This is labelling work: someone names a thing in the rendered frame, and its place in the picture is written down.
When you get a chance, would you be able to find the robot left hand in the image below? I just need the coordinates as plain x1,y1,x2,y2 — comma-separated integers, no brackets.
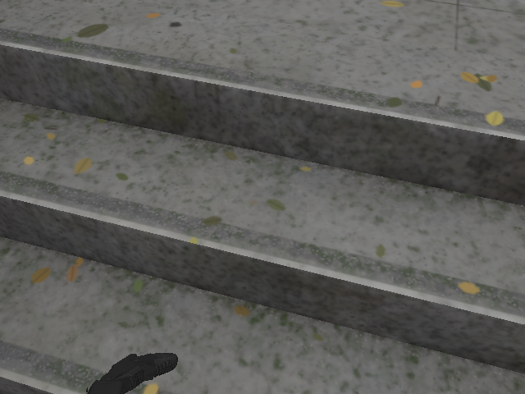
86,353,178,394

